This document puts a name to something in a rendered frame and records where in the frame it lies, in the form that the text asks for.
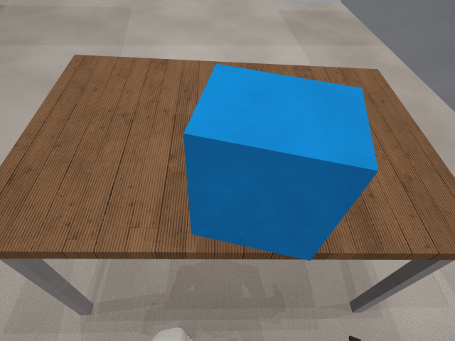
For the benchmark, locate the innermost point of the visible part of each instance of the carton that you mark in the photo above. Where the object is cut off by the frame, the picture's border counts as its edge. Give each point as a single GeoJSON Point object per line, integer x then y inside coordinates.
{"type": "Point", "coordinates": [274, 162]}

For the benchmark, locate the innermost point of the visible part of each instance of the table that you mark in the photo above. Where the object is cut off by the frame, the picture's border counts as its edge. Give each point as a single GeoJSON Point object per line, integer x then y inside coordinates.
{"type": "Point", "coordinates": [100, 173]}

